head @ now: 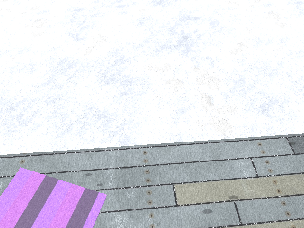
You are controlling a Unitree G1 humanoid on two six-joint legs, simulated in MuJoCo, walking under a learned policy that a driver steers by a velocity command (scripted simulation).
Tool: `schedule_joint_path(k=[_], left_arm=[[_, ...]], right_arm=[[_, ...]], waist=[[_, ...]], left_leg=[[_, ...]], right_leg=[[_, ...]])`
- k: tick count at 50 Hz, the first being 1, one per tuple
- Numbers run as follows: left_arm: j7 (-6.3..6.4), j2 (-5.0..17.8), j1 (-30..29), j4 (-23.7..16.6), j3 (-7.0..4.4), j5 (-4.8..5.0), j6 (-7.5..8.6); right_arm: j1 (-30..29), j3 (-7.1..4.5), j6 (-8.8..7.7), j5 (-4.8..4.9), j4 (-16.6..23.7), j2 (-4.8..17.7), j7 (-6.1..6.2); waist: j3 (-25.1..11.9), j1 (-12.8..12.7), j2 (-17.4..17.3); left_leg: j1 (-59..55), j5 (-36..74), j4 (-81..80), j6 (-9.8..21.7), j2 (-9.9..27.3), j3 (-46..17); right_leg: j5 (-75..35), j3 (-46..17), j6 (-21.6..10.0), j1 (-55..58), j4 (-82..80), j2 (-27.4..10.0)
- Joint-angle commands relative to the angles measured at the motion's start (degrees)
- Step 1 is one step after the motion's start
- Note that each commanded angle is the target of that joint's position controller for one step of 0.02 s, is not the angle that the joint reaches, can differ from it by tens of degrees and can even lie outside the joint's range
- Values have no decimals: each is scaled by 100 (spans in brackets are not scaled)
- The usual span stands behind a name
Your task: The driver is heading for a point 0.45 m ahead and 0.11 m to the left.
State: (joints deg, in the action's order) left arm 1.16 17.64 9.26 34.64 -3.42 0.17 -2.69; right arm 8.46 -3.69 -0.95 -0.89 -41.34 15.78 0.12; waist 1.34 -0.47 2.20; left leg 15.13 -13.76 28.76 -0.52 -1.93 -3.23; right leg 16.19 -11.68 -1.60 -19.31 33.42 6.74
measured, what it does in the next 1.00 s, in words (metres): walks ahead: right foot, then left foot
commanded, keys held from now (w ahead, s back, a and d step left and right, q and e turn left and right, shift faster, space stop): w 0.36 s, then w+q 0.42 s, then no key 0.22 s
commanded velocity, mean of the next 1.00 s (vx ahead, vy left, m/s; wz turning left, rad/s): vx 0.36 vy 0.00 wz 0.14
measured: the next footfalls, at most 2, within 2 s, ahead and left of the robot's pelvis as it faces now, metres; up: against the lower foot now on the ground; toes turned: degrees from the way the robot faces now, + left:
right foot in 0.34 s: +0.12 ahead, -0.14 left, +0.00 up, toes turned -1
left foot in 0.82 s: +0.45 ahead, +0.08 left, +0.00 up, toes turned +12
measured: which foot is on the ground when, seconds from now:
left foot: down 0.00-0.34, up 0.36-0.80, down 0.82-1.00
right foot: up 0.00-0.32, down 0.34-0.82, up 0.84-1.00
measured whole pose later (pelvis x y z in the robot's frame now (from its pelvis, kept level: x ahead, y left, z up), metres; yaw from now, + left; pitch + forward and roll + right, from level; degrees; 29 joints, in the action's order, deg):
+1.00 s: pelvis +0.34 -0.01 +0.00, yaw +13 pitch +1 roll +1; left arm 2.7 16.7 13.5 43.1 -2.0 0.9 0.4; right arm 9.8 -1.5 -1.5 -1.2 -39.8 13.5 -1.6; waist 4.6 -0.9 1.1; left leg 21.6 -7.3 28.3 6.4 -5.8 2.2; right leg 26.9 -4.7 3.2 -28.9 69.2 -3.5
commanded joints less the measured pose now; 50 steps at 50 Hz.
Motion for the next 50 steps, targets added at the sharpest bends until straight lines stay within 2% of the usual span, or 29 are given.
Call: schedule_joint_path(k=[1,2,3,5,9,11,14,16,17,18,19,20,21,23,27,30,32,35,37,39,40,41,42,43,44,45,46,48,50], left_arm=[[30,643,60,-445,-135,-91,172],[23,876,-114,-442,-227,-16,210],[19,872,-78,-355,-261,0,233],[-38,681,-23,-264,-224,9,295],[-142,184,-414,-293,-47,42,519],[-187,126,-484,-299,-14,73,598],[-233,292,-134,-175,-68,136,653],[-191,419,564,87,-149,158,643],[-138,569,1175,212,-208,176,642],[-81,1165,1765,246,-323,42,630],[-161,1400,2024,352,-409,-4,673],[-198,946,1700,342,-264,19,744],[-207,654,1465,315,-178,1,799],[-214,446,1088,324,-115,-26,822],[-154,395,1215,521,-133,-59,859],[-116,355,1055,647,-94,-58,866],[-73,453,1182,781,-100,-26,862],[-41,574,1466,1017,-110,31,790],[44,760,1352,1025,-149,47,677],[176,915,1324,985,-165,121,529],[195,912,1119,927,-139,130,497],[195,805,1082,812,-84,51,573],[52,76,2222,784,146,-268,692],[-57,676,2410,1040,46,13,776],[-54,845,1472,771,-36,250,709],[22,649,976,565,12,204,647],[132,601,825,624,2,118,532],[187,457,1306,784,-13,86,252],[242,278,1462,849,19,38,142]], right_arm=[[-1,-149,-120,-133,400,805,1],[166,-184,-131,-51,355,922,26],[273,-209,-139,32,288,1027,71],[473,-166,-162,148,188,923,147],[722,-154,-154,154,132,874,157],[809,-182,-148,179,107,992,119],[867,-199,-128,275,69,1123,31],[884,-109,-143,243,40,894,-11],[783,7,-191,166,73,553,-59],[628,157,-281,77,332,48,-71],[531,37,-371,267,502,470,-15],[589,-74,-394,365,429,817,-20],[582,-85,-394,381,329,817,-57],[502,-102,-366,293,240,706,-82],[414,-31,-293,277,233,376,-137],[174,26,-266,195,330,228,-165],[-292,106,-287,178,490,95,-240],[-729,141,-288,208,731,75,-366],[-664,113,-232,144,829,105,-359],[-23,-38,-214,128,794,396,-335],[840,-176,-218,125,608,650,-284],[1502,-300,-175,120,486,1034,-145],[1228,-244,-136,97,603,1373,-34],[1587,-119,-105,76,574,907,-102],[1220,-59,-55,63,512,733,-140],[712,6,-64,94,477,528,-148],[413,95,-78,87,549,287,-127],[255,60,-104,-70,519,372,-152],[166,82,-184,-105,415,308,-163]], waist=[[-359,16,-1491],[-139,175,-1398],[24,180,-1277],[165,219,-1102],[66,441,-1144],[68,469,-1261],[69,235,-1156],[-116,-131,-912],[-401,-439,-668],[-751,-598,824],[-623,-639,1209],[-55,-476,781],[224,-372,719],[343,-219,472],[315,-168,239],[297,-140,220],[412,-308,193],[555,-404,74],[503,-195,185],[-216,189,440],[-664,686,347],[-1129,1021,-216],[-2188,81,-1947],[-3272,573,-958],[-2274,520,-569],[-1133,285,-203],[-826,144,-78],[-535,-195,-302],[-554,-294,-419]], left_leg=[[-477,-1199,-1661,1413,2011,-2460],[-593,-2143,-1859,1446,1995,-2589],[-721,-2317,-1913,1360,1906,-2547],[-1160,-1951,-1892,1211,1715,-2200],[-986,-908,-1898,1086,1262,-1255],[-638,-688,-1869,1125,1248,-1053],[-125,-844,-1654,1161,1398,-1091],[479,-790,-1149,935,1252,-939],[1001,-656,-292,663,953,-575],[2227,-1144,1792,187,300,241],[3010,-1894,3062,137,144,11],[3394,-1488,3641,232,476,-275],[3459,-939,3719,326,586,-330],[3372,-184,3545,315,738,-369],[3257,728,3203,98,582,-426],[2773,1697,2016,15,511,-152],[2361,2150,1442,66,490,206],[2369,1908,959,269,394,417],[2226,1247,744,486,124,756],[1175,771,871,742,-232,1058],[-152,1371,439,924,-360,979],[-1762,2945,53,1262,306,-77],[-3835,5770,517,2383,2178,-2643],[-3624,5022,-36,2754,2697,-3347],[-2843,4283,-293,2358,2239,-2466],[-1757,3891,-502,2032,1912,-1806],[-1043,3579,-637,1845,1670,-1437],[160,3497,-947,1833,1326,-987],[508,3930,-1002,1876,1239,-639]], right_leg=[[1496,269,239,-727,1035,-285],[1411,419,331,-1176,1759,-333],[1294,455,398,-1557,2187,-397],[795,539,441,-2074,2389,-616],[286,1157,422,-1365,1276,-682],[344,1305,354,-704,568,-630],[-180,1425,157,319,-421,-555],[-443,1394,4,1576,-841,-513],[-332,822,-151,2490,-954,-957],[693,-1219,-698,3383,-1557,-2279],[1800,-2801,-1401,2989,-2131,-3000],[2250,-2467,-1395,2680,-2220,-2893],[1937,-1824,-1197,2458,-2280,-2565],[520,-782,-929,2177,-2385,-2179],[-1476,473,-858,1854,-2478,-1953],[-2293,1286,-726,1537,-2414,-1729],[-2451,1551,-655,1270,-2473,-1779],[-3040,1729,-624,1716,-2251,-2001],[-4953,1904,-555,2158,-1479,-2062],[-6846,1979,-456,2347,-243,-2095],[-6626,2056,-309,1821,936,-1901],[-4513,2066,4,549,2728,-1482],[2105,1617,404,-1352,5251,-424],[2088,54,358,-1171,5611,-409],[1948,297,349,-1452,5326,-782],[1712,573,378,-1730,4661,-991],[1514,573,400,-1519,4229,-1171],[1013,657,497,-598,3808,-1121],[732,693,588,-320,3260,-1108]])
